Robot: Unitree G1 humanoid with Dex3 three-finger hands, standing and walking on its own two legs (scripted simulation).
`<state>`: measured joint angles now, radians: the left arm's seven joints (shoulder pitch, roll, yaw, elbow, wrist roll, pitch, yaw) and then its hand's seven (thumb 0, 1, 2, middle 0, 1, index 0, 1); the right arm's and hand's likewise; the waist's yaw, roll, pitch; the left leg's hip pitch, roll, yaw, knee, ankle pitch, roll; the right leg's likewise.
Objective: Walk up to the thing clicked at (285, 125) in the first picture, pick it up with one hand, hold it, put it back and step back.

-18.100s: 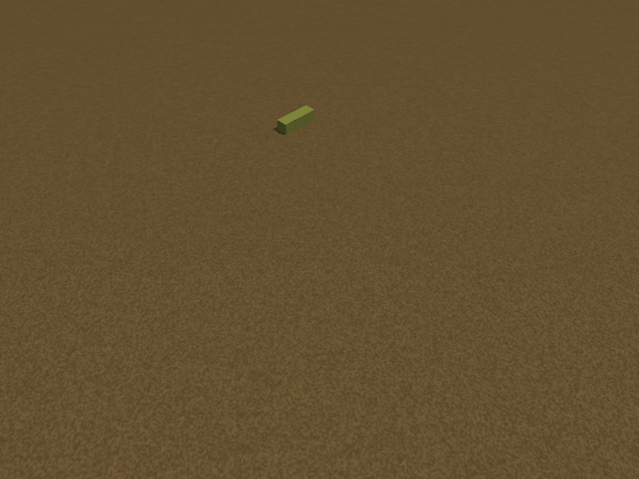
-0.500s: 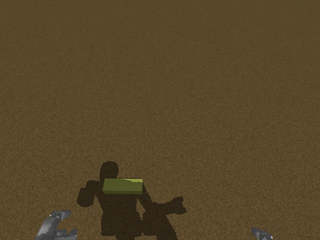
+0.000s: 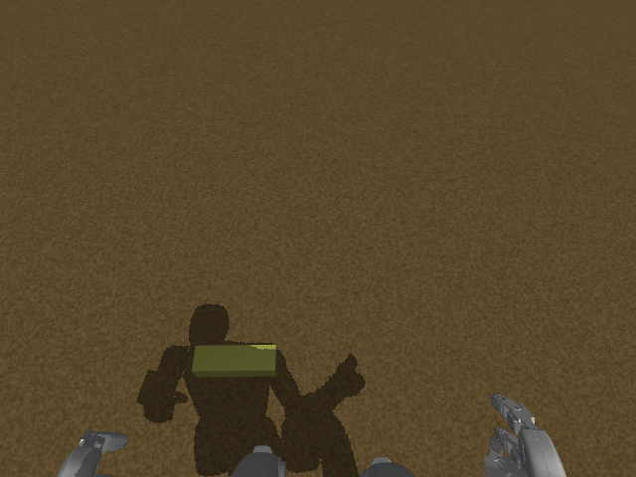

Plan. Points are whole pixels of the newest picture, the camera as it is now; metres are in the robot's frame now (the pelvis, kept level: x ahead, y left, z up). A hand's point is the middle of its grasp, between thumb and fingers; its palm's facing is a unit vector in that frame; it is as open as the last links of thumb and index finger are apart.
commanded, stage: rise first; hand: left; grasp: from above
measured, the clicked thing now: (236, 361) +0.46 +0.23 -0.67
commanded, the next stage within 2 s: none
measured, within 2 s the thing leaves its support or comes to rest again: neither
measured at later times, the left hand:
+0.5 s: hand out of the picture +0.12 +0.26 -0.17, palm faces -0.18 -0.86 -0.49, open 14.3 cm
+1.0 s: hand (169, 428) +0.24 +0.28 -0.36, palm faces -0.46 -0.43 -0.77, open 14.2 cm
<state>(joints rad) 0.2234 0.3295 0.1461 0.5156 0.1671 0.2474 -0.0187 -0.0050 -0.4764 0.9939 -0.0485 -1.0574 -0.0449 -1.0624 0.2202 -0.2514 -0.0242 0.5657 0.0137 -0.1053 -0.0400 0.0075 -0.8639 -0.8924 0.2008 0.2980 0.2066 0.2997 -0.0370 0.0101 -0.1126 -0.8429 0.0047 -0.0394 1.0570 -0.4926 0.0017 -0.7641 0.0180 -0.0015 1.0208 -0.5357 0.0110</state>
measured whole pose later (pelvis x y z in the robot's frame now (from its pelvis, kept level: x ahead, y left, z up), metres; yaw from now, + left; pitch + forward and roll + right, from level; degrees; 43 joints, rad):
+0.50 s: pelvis -0.02 +0.00 -0.05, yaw +0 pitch +21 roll -3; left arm 0.33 0.34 0.13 0.31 0.23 0.26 0.01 -0.01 -0.57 0.99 -0.08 -1.05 -0.07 -1.06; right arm 0.20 -0.23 -0.01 0.51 0.01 -0.15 -0.03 0.01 -0.91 -0.90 0.20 0.30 0.21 0.30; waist -0.03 0.02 -0.15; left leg -1.11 0.01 -0.06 1.30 -0.56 0.00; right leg -1.03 0.02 -0.02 1.26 -0.61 0.01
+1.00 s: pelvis -0.08 -0.01 -0.22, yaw -3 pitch +34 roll -3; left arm -0.33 0.52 0.14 0.82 0.74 -0.14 0.09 -0.01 -0.58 1.03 -0.09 -1.05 -0.08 -1.07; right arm 0.06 -0.30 -0.05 0.67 -0.02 -0.17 0.06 0.01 -0.92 -0.91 0.20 0.30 0.21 0.30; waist -0.02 0.01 -0.16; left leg -1.84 0.01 -0.07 1.90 -0.65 -0.02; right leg -1.76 0.05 -0.03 1.90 -0.73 0.00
